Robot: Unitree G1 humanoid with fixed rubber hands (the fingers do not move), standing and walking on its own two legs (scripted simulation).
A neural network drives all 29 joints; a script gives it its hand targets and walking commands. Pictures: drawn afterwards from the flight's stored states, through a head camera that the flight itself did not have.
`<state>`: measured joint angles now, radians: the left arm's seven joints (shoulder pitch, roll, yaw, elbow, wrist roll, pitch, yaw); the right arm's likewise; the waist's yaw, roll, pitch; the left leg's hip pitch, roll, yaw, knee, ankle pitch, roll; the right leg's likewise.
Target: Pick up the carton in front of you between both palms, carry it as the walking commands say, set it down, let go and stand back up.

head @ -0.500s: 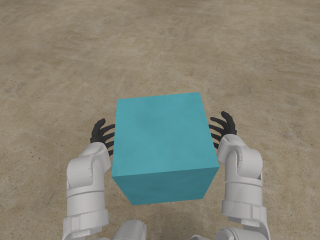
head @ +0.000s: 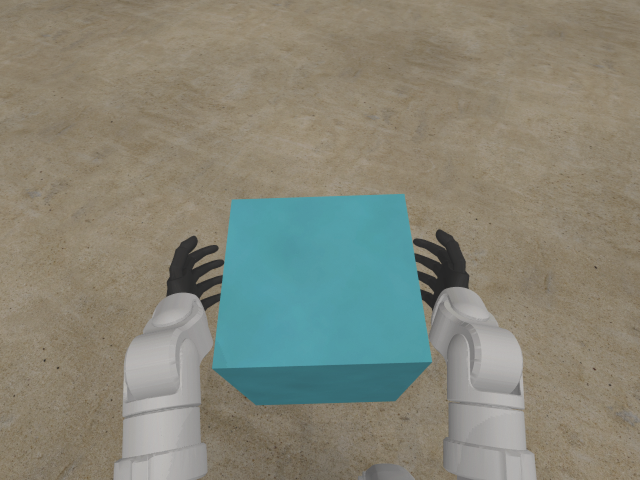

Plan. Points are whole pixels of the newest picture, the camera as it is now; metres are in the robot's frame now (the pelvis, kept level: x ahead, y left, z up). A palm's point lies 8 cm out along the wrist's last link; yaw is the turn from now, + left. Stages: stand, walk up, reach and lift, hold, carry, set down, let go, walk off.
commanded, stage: carry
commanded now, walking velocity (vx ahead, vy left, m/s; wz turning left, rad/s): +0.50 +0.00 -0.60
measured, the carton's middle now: (322, 311) +0.34 -0.02 +0.00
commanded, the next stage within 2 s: none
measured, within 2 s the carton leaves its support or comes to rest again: neither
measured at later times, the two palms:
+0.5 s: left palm (318, 156) +0.58 -0.02 +0.07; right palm (506, 179) +0.52 -0.31 +0.07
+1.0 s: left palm (360, 55) +0.91 -0.13 +0.08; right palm (503, 87) +0.74 -0.38 +0.10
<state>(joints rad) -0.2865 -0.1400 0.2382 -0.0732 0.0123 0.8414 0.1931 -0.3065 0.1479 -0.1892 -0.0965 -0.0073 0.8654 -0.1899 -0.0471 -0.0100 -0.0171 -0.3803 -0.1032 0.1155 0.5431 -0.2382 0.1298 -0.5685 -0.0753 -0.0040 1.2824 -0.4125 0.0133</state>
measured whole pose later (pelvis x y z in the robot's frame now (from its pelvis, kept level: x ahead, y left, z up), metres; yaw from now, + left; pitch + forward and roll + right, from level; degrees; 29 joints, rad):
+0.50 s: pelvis +0.31 -0.11 +0.01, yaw -12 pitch +5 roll +0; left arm 0.00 -0.13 0.04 -0.38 0.00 1.09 0.17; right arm 0.02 0.13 -0.08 -0.42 -0.01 1.08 -0.16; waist 0.01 0.02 -0.06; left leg -0.44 0.09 0.05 1.16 -0.35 -0.03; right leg -0.38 0.04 -0.16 0.42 -0.13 -0.10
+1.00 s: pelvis +0.63 -0.14 +0.01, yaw -33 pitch +5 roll -1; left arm 0.07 -0.13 0.04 -0.49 0.00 1.15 0.17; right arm 0.09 0.14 -0.04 -0.49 -0.01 1.11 -0.16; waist 0.01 -0.04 -0.14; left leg -0.39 0.10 0.24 0.47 -0.17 0.03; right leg -0.43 -0.02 -0.03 1.11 -0.34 -0.03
